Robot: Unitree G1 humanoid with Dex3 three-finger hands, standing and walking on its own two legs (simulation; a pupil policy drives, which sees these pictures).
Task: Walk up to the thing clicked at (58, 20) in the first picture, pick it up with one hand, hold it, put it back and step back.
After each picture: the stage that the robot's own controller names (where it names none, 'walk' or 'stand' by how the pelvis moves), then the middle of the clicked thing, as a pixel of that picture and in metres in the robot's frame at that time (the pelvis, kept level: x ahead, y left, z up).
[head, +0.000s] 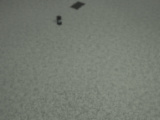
stand; (59, 20) +1.88 +0.32 -0.72
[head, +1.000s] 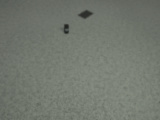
walk; (66, 29) +1.74 +0.15 -0.71
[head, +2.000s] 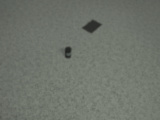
walk; (68, 52) +1.12 +0.11 -0.72
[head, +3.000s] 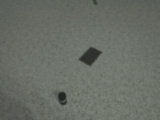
walk; (62, 98) +0.66 +0.15 -0.70
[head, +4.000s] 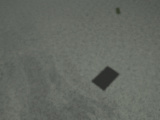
walk; out of the picture +0.39 +0.19 -0.70
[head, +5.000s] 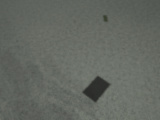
stand; out of the picture +0.29 +0.16 -0.72
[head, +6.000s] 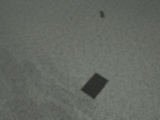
stand; out of the picture +0.28 +0.16 -0.73
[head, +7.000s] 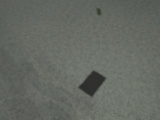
stand; out of the picture +0.29 +0.17 -0.72
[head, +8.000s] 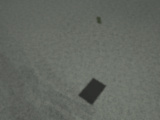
stand; out of the picture +0.27 +0.17 -0.73
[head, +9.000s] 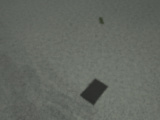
stand; out of the picture +0.27 +0.16 -0.73
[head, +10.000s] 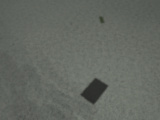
stand; out of the picture +0.27 +0.16 -0.73
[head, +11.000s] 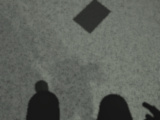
go down; (42, 88) +0.35 +0.17 -0.42
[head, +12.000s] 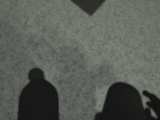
go down; (37, 77) +0.37 +0.19 -0.31
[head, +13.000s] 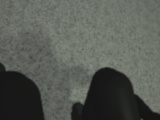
close in; out of the picture +0.35 +0.23 -0.23
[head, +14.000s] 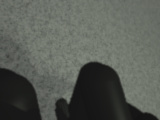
close; out of the picture +0.36 +0.23 -0.21
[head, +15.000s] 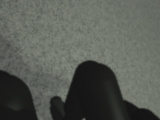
close; out of the picture +0.36 +0.25 -0.21
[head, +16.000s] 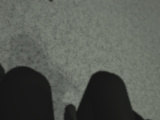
lift; out of the picture +0.30 +0.24 -0.17
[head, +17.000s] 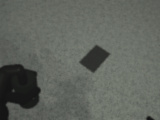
lift; (26, 90) +0.31 +0.18 +0.01
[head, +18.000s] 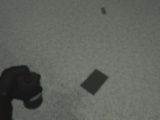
hold; (31, 90) +0.32 +0.18 +0.01
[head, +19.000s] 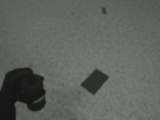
hold; (34, 93) +0.32 +0.17 +0.01
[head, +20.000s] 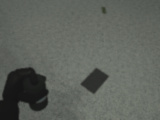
hold; (36, 93) +0.32 +0.16 +0.01
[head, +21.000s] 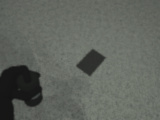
crouch; (31, 89) +0.33 +0.18 -0.04
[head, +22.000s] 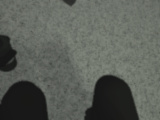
lower; (3, 54) +0.42 +0.23 -0.12
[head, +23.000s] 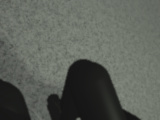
lower; out of the picture +0.41 +0.27 -0.22
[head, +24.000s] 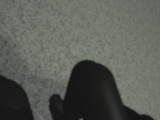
lower; out of the picture +0.40 +0.27 -0.22
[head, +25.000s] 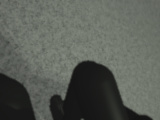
lower; out of the picture +0.39 +0.27 -0.22
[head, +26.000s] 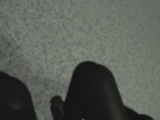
lower; out of the picture +0.38 +0.27 -0.22
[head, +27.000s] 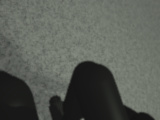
open; out of the picture +0.37 +0.25 -0.22
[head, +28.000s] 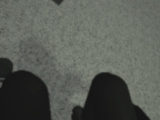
stand; (2, 70) +0.37 +0.23 -0.25
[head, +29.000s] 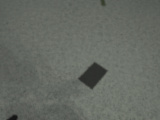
stand; out of the picture +0.31 +0.16 -0.63
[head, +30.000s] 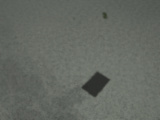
stand; out of the picture +0.34 +0.17 -0.66
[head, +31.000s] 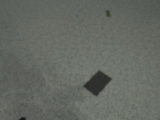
stand; out of the picture +0.33 +0.16 -0.67
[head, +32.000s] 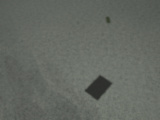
stand; out of the picture +0.34 +0.16 -0.72
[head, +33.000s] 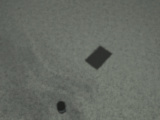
walk; (61, 107) +0.44 +0.14 -0.70
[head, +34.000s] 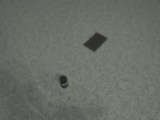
walk; (63, 81) +0.71 +0.19 -0.70
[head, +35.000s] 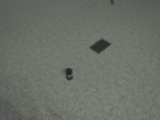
stand; (69, 74) +0.96 +0.17 -0.71
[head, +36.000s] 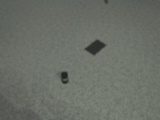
stand; (64, 77) +0.90 +0.17 -0.72
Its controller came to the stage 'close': yes
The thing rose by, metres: 0.72
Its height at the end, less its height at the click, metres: +0.00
